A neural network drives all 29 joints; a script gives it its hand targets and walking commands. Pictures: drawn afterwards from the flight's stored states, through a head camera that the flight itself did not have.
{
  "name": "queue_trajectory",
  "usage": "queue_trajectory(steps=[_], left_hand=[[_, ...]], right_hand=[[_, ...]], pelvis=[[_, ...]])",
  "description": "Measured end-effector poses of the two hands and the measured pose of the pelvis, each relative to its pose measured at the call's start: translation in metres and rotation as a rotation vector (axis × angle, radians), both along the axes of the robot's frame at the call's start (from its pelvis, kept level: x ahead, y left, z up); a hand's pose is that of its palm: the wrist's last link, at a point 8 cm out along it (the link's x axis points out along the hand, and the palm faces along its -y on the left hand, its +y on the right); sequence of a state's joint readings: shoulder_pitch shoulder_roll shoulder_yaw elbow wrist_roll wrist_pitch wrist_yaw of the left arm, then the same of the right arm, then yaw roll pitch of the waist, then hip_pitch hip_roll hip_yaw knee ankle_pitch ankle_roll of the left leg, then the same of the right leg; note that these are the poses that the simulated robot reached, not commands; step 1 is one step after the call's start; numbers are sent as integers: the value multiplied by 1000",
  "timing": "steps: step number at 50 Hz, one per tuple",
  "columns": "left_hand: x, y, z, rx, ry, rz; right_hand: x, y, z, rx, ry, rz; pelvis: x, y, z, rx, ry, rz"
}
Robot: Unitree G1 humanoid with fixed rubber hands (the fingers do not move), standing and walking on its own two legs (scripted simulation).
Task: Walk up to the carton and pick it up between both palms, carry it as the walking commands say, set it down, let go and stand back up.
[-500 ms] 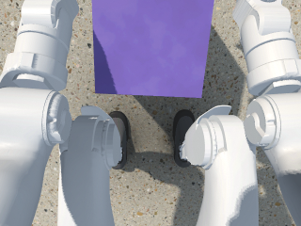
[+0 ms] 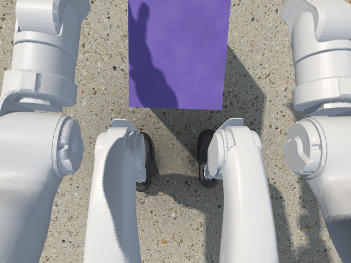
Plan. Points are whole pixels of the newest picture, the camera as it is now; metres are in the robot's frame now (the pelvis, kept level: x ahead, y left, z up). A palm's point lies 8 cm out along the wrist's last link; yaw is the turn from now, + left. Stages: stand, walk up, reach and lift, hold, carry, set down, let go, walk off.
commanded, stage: set down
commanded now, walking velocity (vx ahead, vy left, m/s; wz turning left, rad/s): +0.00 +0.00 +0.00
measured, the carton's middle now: (174, 50) +0.50 +0.00 -0.34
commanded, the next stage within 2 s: let go in 0.68 s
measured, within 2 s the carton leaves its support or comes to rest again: neither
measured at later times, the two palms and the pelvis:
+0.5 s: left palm out of the picture +0.58 +0.16 +0.05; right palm out of the picture +0.57 -0.18 +0.05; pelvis +0.00 +0.00 +0.13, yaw +0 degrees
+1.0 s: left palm out of the picture +0.52 +0.20 +0.11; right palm out of the picture +0.52 -0.23 +0.12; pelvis +0.07 +0.00 +0.21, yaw +0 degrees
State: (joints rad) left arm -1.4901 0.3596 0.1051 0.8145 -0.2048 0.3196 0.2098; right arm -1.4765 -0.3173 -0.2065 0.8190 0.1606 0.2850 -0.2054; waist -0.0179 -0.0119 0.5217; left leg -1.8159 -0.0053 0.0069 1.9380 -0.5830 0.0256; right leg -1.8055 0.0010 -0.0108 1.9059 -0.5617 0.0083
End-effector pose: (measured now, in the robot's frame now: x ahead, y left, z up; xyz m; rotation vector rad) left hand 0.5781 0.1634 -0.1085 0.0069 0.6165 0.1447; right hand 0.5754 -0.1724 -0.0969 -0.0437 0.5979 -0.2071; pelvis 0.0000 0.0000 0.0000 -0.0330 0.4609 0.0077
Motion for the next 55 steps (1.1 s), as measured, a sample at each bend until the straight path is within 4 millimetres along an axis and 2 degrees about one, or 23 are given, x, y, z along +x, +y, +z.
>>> queue_trajectory(steps=[12, 18, 23, 27, 38, 42, 46, 51, 55], left_hand=[[0, -4, 79, 29, -6, -25], [-6, 0, 104, 38, 32, -29], [-2, 0, 143, 35, -4, -36], [-1, 1, 166, 38, 17, -46], [-4, 26, 204, 107, 73, -48], [-13, 35, 211, 138, 108, -45], [-31, 36, 212, 138, 114, -55], [-65, 43, 218, 125, 125, -68], [-89, 54, 234, 135, 123, -74]], right_hand=[[-1, -7, 75, 26, -13, 9], [-3, -8, 108, 31, -13, 10], [-5, -8, 138, 30, -3, 9], [-5, -7, 163, 39, -6, 13], [-11, -28, 199, -7, 64, 33], [-20, -38, 206, -19, 106, 52], [-32, -51, 214, -45, 111, 72], [-60, -60, 223, -79, 136, 117], [-88, -61, 233, -80, 157, 138]], pelvis=[[3, -4, 66, 12, -13, -2], [3, -3, 97, 13, -24, -2], [2, -1, 121, 11, -38, -2], [3, 1, 143, 9, -48, -3], [26, 2, 176, 8, 71, -7], [39, 1, 187, 9, 122, -9], [54, 0, 200, 11, 156, -10], [70, 0, 215, 12, 157, -11], [80, 0, 227, 12, 128, -11]])
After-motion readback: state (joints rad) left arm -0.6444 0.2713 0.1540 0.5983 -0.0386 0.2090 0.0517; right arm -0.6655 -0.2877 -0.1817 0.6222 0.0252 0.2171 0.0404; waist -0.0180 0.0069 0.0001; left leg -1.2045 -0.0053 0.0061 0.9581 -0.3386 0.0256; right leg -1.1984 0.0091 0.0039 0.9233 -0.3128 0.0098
